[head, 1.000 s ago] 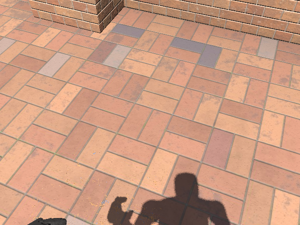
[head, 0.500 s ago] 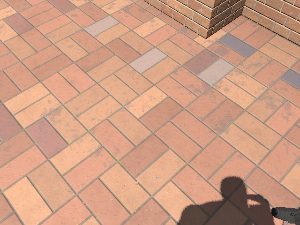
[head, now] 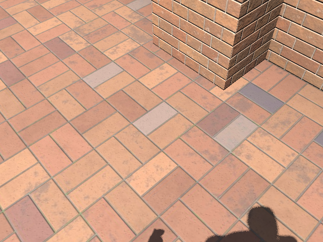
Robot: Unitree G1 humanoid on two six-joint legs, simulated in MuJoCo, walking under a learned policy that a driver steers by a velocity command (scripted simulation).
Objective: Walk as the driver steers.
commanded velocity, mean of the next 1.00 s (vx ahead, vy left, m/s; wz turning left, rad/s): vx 0.10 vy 0.00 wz -0.04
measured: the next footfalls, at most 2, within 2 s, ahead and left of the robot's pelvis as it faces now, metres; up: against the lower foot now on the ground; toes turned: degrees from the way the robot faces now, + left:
left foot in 0.40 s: +0.27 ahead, +0.12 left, +0.00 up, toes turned -5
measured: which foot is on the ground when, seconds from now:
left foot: up 0.00-0.38, down 0.40-1.00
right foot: down 0.00-1.00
